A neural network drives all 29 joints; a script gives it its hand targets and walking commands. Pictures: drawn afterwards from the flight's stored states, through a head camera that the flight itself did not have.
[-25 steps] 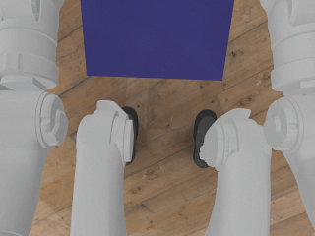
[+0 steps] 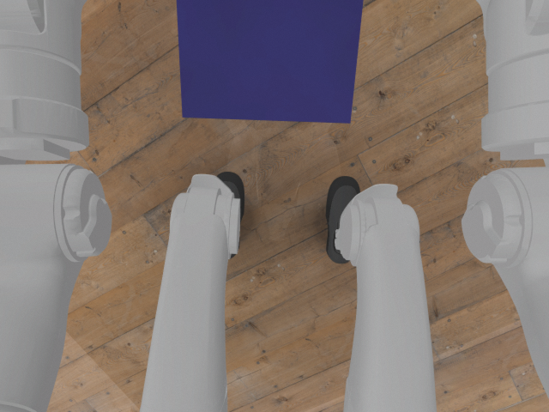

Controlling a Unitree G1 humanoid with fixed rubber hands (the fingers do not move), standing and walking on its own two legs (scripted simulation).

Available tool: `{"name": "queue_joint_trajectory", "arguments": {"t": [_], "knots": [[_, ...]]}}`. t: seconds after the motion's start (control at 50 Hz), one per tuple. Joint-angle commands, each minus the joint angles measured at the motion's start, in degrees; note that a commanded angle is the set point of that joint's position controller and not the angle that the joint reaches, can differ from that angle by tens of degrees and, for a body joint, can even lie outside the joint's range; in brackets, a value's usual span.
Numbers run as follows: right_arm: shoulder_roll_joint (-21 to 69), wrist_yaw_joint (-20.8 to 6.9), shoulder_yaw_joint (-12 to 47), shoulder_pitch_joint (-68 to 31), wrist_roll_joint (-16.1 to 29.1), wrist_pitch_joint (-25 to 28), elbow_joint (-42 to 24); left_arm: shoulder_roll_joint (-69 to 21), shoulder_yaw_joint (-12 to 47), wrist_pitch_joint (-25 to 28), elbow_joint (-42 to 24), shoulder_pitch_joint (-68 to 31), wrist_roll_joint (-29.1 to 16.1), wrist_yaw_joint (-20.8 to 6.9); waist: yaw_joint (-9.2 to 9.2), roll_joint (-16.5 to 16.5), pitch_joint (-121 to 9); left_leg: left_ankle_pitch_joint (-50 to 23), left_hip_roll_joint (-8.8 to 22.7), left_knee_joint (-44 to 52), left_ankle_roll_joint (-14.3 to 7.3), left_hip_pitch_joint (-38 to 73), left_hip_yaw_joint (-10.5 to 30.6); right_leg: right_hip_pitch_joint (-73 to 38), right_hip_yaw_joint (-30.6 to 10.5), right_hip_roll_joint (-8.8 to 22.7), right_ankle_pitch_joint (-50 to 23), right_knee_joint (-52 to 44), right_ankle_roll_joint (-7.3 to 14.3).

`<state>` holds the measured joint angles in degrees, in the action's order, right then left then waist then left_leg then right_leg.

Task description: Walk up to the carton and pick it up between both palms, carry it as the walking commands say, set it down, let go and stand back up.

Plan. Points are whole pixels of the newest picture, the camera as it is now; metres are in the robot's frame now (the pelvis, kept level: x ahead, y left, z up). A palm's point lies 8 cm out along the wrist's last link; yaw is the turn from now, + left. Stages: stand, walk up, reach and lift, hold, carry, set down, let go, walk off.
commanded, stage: set down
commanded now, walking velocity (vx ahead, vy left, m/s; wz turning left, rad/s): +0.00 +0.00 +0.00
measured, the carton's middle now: (271, 20) +0.53 +0.05 -0.38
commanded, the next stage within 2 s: let go in 0.52 s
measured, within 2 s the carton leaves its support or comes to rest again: neither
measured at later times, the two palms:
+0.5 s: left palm out of the picture +0.58 +0.24 +0.00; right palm out of the picture +0.59 -0.15 -0.01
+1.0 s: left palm out of the picture +0.41 +0.25 +0.05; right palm out of the picture +0.42 -0.21 +0.05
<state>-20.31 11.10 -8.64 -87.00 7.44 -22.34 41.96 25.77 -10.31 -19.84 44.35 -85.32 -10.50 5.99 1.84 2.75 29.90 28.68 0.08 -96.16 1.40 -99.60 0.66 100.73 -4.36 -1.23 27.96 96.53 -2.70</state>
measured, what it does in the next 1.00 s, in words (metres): rises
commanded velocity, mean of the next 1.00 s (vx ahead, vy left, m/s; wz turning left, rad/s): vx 0.00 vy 0.00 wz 0.00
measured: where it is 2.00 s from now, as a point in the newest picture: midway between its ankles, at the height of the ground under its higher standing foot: (283, 232)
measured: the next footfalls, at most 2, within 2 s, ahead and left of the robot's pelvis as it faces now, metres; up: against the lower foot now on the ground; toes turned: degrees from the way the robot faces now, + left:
none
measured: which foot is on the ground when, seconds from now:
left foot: down 0.00-1.00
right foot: down 0.00-1.00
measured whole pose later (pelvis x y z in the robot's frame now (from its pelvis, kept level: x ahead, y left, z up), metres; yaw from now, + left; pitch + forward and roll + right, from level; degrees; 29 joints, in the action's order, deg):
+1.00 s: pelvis +0.04 +0.01 +0.18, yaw -1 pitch +20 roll +0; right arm -14.8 5.5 -10.0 -33.4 4.6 -18.2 18.8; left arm 21.9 -6.2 -16.3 20.9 -33.5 -2.9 -2.4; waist 1.8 1.4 24.4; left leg 16.1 0.2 -51.4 1.0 -55.4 0.7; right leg 55.8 -4.0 0.1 15.2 50.8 -2.5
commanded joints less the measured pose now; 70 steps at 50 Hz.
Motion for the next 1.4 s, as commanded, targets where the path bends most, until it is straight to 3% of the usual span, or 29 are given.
{"name": "queue_joint_trajectory", "arguments": {"t": [0.0,0.02,0.12,0.14,0.16,0.22,0.26,0.28,0.32,0.38,0.4,0.46,0.52,0.56,0.58,0.64,0.68,0.7,0.78,0.82,0.86,0.9,0.94,0.96,1.06,1.12,1.2,1.3,1.38], "knots": [[-10.30,0.92,-3.27,-15.67,1.61,0.84,-14.70,16.05,-2.39,0.84,-18.92,-18.68,1.59,-0.94,1.96,-3.23,-130.34,-32.58,-5.95,12.68,0.64,53.39,-2.94,-45.25,9.02,-6.19,-23.11,-10.71,1.54],[-9.72,0.74,-0.65,-18.76,2.76,-0.16,-13.45,16.86,-4.25,-0.34,-8.80,-18.21,1.05,-0.90,3.74,-0.49,-128.34,-27.04,-5.87,12.58,-0.55,49.96,-3.12,-48.17,8.20,-5.87,-20.41,-12.18,1.59],[-10.65,0.43,-0.22,-16.88,3.82,0.14,-17.74,15.66,-3.59,-0.19,-15.31,-15.68,1.37,-0.75,5.25,-0.26,-132.36,-36.87,-5.97,18.37,-0.52,58.92,-2.33,-51.99,7.86,-5.97,-27.00,-17.71,1.26],[-10.98,0.60,-3.60,-10.16,0.52,-0.39,-10.53,15.29,-3.59,-0.78,-12.50,-13.04,1.43,-1.01,1.52,-2.61,-128.49,-38.59,-5.81,19.47,0.12,59.57,-1.69,-51.51,8.52,-6.00,-28.53,-17.97,1.58],[-10.94,0.64,-2.04,-13.81,2.21,-0.59,-13.76,16.77,-4.96,-0.41,-13.17,-15.41,1.76,-1.22,5.22,-3.13,-129.21,-41.55,-6.05,19.56,-0.35,61.78,-1.46,-50.13,6.69,-6.07,-28.36,-18.99,1.22],[-10.41,-0.25,-2.41,-13.94,1.39,-0.12,-14.67,15.83,-2.81,0.41,-19.23,-17.33,-0.44,-1.46,2.86,-3.70,-130.22,-39.42,-6.32,24.42,0.11,64.32,-1.90,-55.39,7.46,-5.82,-28.52,-23.24,1.50],[-10.76,-0.67,-2.97,-12.67,-0.61,0.09,-9.79,14.96,-3.49,0.30,-14.33,-16.75,1.80,-1.73,1.17,-1.55,-125.33,-37.64,-5.61,26.16,0.00,62.39,-0.63,-56.04,6.28,-5.51,-29.45,-25.93,1.31],[-9.77,-1.38,-2.99,-12.77,0.42,0.36,-8.12,13.72,-2.67,0.70,-13.89,-16.04,1.50,-2.14,3.34,-4.88,-124.47,-38.36,-6.18,28.46,0.60,63.66,-1.72,-54.89,6.05,-5.38,-27.97,-27.24,1.16],[-10.38,-1.11,-4.39,-13.78,-0.42,1.05,-9.13,14.79,-3.99,0.71,-8.97,-16.13,2.79,-2.79,1.01,-1.72,-125.55,-37.59,-4.80,31.05,-0.40,64.81,-0.45,-59.36,6.25,-5.45,-29.40,-30.26,1.00],[-7.36,-2.77,-5.59,-9.71,-2.06,2.08,-2.39,15.01,-7.57,2.52,-9.91,-15.83,8.42,-2.89,4.50,-4.99,-118.44,-36.85,-4.79,34.36,0.54,66.79,-2.10,-56.03,6.61,-4.63,-26.58,-33.24,0.88],[-9.68,-2.66,-7.39,-15.46,-5.31,2.54,3.96,13.60,-6.44,2.50,-1.36,-18.89,6.85,-3.31,2.10,-1.80,-111.31,-29.41,-4.32,34.63,0.40,60.87,-0.99,-50.47,6.56,-4.29,-19.59,-34.84,0.69],[-5.04,-3.32,-6.48,-12.38,-4.90,6.74,-2.99,5.76,-5.70,4.93,-1.37,-13.29,6.64,-4.85,0.30,-1.64,-118.77,-36.61,-5.19,34.73,-0.34,61.40,-1.55,-59.31,6.48,-4.70,-30.63,-35.13,0.95],[-2.80,-3.76,-4.97,-10.68,-4.05,6.57,-4.42,9.75,-7.95,5.95,-5.62,-11.25,8.37,-5.35,5.21,0.19,-120.38,-40.42,-4.77,36.75,-0.41,63.90,-1.56,-60.13,5.75,-5.15,-31.87,-36.06,0.00],[2.58,-3.65,-3.72,0.70,-6.88,6.51,3.50,3.26,-5.47,5.53,7.23,0.99,8.11,-7.16,1.74,2.02,-109.85,-36.67,-4.41,38.39,-1.42,57.78,-1.25,-63.22,5.18,-3.42,-31.47,-38.57,0.81],[-0.60,-2.78,-7.62,0.33,-8.12,7.01,-4.52,5.86,-5.08,6.31,-3.49,-1.20,9.80,-7.59,0.91,-1.91,-116.80,-39.15,-5.03,38.18,-0.11,60.63,-2.27,-64.13,5.20,-4.19,-34.47,-38.34,0.63],[2.66,-2.31,-5.26,17.53,-11.68,6.23,-8.37,7.16,-5.33,6.72,-10.88,13.24,12.39,-8.16,2.23,-1.75,-130.00,-45.24,-5.37,38.09,0.27,68.90,-2.39,-77.81,3.97,-4.55,-43.58,-38.45,0.54],[-0.53,-2.34,-7.90,13.16,-12.02,6.48,-13.59,8.71,-2.73,6.56,-17.11,9.14,11.41,-7.82,2.09,-3.09,-124.79,-51.60,-4.17,38.90,-0.07,73.97,0.76,-65.81,5.25,-5.28,-41.48,-38.49,-0.38],[-2.29,-1.66,-6.76,19.92,-11.98,6.98,-24.68,7.38,-1.14,6.83,-28.53,12.67,10.09,-8.20,-0.74,-3.49,-134.81,-57.31,-4.24,38.40,-0.28,84.46,1.09,-71.52,4.85,-6.04,-45.41,-40.81,0.07],[-1.11,-3.38,-2.90,40.29,-10.39,4.97,-28.34,5.29,2.75,4.77,-36.38,30.73,6.92,-7.94,-2.46,-5.97,-134.40,-57.24,-4.36,42.48,0.58,96.85,1.51,-75.33,5.38,-5.67,-41.31,-44.71,0.69],[-3.69,-4.41,-0.77,31.77,-5.57,5.07,-35.16,3.72,1.90,3.88,-33.97,27.82,5.36,-7.53,-0.73,-8.27,-121.52,-53.77,-4.18,42.51,-0.32,93.71,1.81,-69.69,4.64,-5.18,-36.94,-44.77,1.33],[-5.13,-4.71,-2.15,43.52,-7.23,6.73,-44.31,4.63,2.79,5.55,-42.95,41.64,5.59,-7.92,-2.24,-4.37,-127.15,-54.66,-3.55,43.59,-0.91,96.14,1.75,-81.07,3.94,-5.62,-42.17,-45.13,1.26],[-0.04,-6.27,1.20,46.47,-3.95,7.61,-40.08,3.31,0.16,6.27,-36.07,44.52,7.38,-7.83,2.81,-3.96,-112.38,-49.44,-4.03,46.15,-1.03,89.97,1.48,-77.76,3.94,-4.36,-38.27,-47.35,0.90],[1.47,-7.33,0.37,49.08,-5.80,7.90,-34.62,0.98,1.32,6.84,-34.00,45.28,6.77,-8.56,0.06,-5.90,-102.20,-41.43,-2.62,48.30,-1.23,87.99,2.51,-74.41,3.81,-3.66,-30.87,-48.72,1.35],[1.99,-8.07,2.24,53.73,-4.60,9.14,-37.88,-0.94,1.42,7.90,-34.54,50.13,5.91,-9.11,1.63,-2.43,-102.46,-41.75,-3.71,48.18,-1.27,84.73,1.02,-79.95,3.64,-3.61,-33.00,-49.26,1.47],[6.40,-11.18,2.95,71.84,-8.98,12.14,-23.28,-6.13,1.29,10.56,-23.49,68.04,11.31,-10.88,-0.34,-3.63,-69.62,-21.91,-2.35,57.56,-1.31,76.46,-0.50,-72.66,4.42,-2.14,-16.71,-57.68,1.68],[6.31,-12.28,1.81,67.05,-9.16,12.91,-17.55,-5.54,1.18,11.10,-14.91,68.31,10.09,-12.21,-0.29,-0.20,-52.02,-6.56,-1.98,59.41,-1.51,66.39,-1.50,-67.25,5.40,-1.02,-1.27,-61.53,1.93],[7.40,-13.46,3.06,79.88,-11.18,14.90,-14.60,-6.56,4.21,13.56,-23.98,75.94,10.99,-12.00,-0.26,-2.86,-51.42,-4.35,-1.54,64.21,-0.37,77.47,-2.73,-78.15,7.42,-1.13,-0.12,-64.13,2.22],[6.85,-13.87,3.04,86.83,-10.23,17.93,-18.74,-8.16,6.18,16.14,-27.68,81.53,9.21,-11.62,-4.04,-3.06,-43.22,-11.59,-1.50,67.49,-0.80,82.13,-2.23,-81.09,6.30,-1.64,-9.16,-68.51,2.35],[4.70,-14.63,3.08,93.57,-8.99,21.06,-26.84,-9.02,5.84,18.88,-34.19,86.68,10.40,-10.36,-3.63,-4.00,-50.87,-29.33,-2.50,67.75,0.14,92.77,-1.26,-88.66,6.36,-2.54,-25.79,-68.50,1.67]]}}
